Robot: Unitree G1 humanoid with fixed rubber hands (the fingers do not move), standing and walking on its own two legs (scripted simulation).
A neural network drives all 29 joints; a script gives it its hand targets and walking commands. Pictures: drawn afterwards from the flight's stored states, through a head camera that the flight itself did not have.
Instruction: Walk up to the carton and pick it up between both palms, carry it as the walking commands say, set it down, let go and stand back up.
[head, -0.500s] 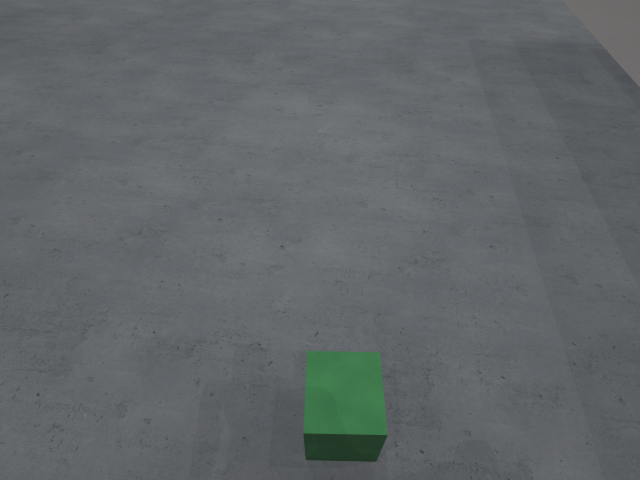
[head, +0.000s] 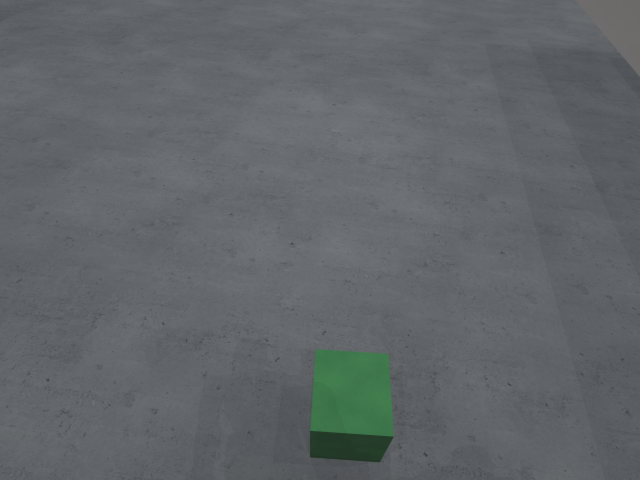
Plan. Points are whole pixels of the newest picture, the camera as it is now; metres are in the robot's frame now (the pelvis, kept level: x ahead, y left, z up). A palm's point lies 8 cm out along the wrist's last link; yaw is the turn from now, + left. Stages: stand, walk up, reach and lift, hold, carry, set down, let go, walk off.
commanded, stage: stand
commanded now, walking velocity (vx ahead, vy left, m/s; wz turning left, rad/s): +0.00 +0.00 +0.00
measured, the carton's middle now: (348, 406) +0.44 -0.06 -0.65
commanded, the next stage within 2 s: reach and lift in 1.16 s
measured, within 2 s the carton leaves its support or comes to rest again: neither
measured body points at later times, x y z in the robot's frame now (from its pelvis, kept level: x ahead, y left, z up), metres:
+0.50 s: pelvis +0.00 -0.01 +0.00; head +0.01 -0.01 +0.45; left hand -0.01 +0.22 -0.16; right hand +0.00 -0.23 -0.15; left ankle -0.05 +0.09 -0.74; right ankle -0.01 -0.13 -0.74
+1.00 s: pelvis -0.01 -0.02 +0.00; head -0.01 -0.02 +0.45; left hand -0.01 +0.21 -0.15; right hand -0.01 -0.24 -0.16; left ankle -0.05 +0.09 -0.74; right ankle -0.01 -0.13 -0.74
